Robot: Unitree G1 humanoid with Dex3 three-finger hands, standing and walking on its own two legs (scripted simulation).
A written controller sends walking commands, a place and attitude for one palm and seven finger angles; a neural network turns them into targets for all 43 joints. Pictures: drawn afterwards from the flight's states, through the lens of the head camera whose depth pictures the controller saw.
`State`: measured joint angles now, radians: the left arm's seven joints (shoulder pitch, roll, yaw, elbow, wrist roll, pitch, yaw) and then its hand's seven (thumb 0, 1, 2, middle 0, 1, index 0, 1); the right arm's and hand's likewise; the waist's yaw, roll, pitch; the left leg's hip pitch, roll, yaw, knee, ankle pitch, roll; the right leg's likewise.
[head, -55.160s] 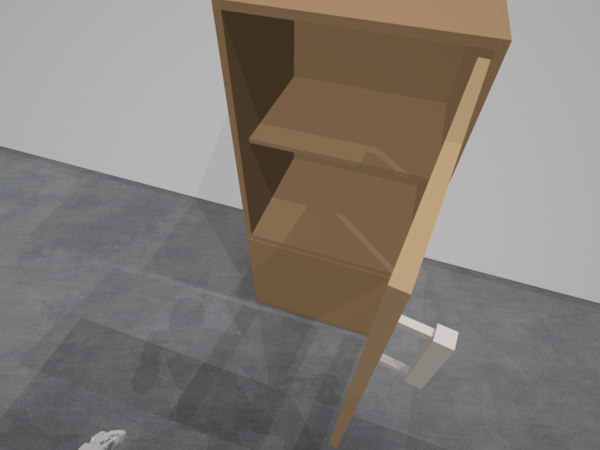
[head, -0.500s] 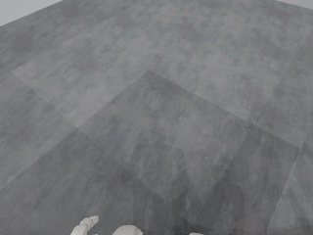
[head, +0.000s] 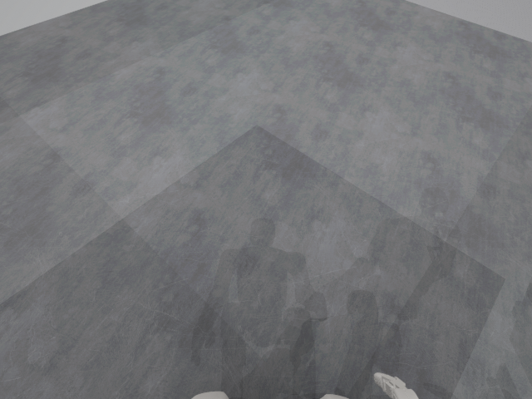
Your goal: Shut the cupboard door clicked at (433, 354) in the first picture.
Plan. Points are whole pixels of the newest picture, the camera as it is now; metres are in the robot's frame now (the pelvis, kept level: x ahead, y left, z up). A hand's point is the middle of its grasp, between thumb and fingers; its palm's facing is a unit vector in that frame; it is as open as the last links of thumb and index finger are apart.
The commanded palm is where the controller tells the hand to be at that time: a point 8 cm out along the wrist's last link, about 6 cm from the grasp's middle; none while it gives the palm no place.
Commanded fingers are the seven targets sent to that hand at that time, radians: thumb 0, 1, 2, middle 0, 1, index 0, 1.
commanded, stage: turn to face it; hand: left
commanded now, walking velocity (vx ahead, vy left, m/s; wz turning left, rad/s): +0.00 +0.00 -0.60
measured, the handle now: out of the picture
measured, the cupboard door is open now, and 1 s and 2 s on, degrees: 44 44 44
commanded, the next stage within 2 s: none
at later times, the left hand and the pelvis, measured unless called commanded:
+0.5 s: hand (176, 373) +0.17 +0.18 -0.17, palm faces -0.26 -0.94 -0.24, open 7.4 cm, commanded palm none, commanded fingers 0.00 0.90 0.90 -0.20 -0.30 -0.20 -0.30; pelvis +0.04 +0.00 +0.00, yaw -18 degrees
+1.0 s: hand (238, 315) +0.27 +0.09 -0.16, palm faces -0.59 -0.76 -0.27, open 7.4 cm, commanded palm none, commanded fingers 0.00 0.90 0.90 -0.20 -0.30 -0.20 -0.30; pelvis +0.05 -0.01 -0.01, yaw -37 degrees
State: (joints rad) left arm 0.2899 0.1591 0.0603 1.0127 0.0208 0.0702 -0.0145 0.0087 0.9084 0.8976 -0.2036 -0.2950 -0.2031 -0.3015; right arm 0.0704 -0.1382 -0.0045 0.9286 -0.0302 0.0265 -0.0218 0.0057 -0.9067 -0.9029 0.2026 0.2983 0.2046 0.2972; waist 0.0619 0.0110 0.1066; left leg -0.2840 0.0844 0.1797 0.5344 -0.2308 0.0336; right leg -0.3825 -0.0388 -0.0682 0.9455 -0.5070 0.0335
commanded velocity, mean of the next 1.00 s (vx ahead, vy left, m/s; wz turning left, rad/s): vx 0.00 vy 0.00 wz -0.60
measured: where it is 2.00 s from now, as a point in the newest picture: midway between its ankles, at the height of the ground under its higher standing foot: outside the picture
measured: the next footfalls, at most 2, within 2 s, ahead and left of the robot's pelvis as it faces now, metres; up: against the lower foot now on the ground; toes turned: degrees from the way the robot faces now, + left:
right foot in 0.14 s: +0.05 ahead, -0.13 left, +0.00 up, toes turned -10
left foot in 0.54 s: +0.13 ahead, +0.11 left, +0.00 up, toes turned -18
